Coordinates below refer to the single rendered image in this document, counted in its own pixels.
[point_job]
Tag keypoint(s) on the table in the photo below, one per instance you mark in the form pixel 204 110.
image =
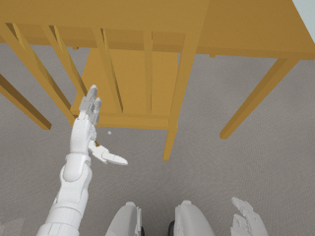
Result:
pixel 246 28

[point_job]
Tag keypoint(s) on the robot right thigh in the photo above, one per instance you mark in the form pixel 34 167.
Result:
pixel 191 221

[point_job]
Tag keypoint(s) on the robot right hand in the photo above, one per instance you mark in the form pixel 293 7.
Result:
pixel 253 225

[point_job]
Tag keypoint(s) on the left robot shin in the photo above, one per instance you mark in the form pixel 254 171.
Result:
pixel 132 204

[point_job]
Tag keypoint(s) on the chair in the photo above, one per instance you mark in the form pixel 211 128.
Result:
pixel 138 89

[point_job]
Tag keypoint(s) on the robot left forearm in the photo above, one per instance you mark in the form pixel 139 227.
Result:
pixel 70 203

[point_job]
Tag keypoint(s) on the robot left hand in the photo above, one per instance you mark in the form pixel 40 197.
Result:
pixel 84 130

